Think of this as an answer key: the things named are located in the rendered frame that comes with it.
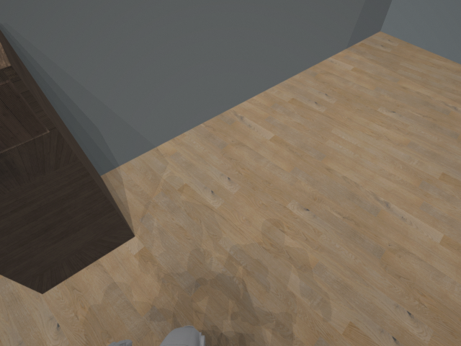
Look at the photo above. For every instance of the cabinet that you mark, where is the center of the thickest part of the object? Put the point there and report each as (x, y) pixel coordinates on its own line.
(57, 215)

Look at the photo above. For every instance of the robot left thigh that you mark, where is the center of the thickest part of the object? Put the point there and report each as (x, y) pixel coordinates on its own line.
(184, 336)

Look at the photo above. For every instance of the drawer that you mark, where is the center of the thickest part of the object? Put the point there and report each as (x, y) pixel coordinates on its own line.
(18, 121)

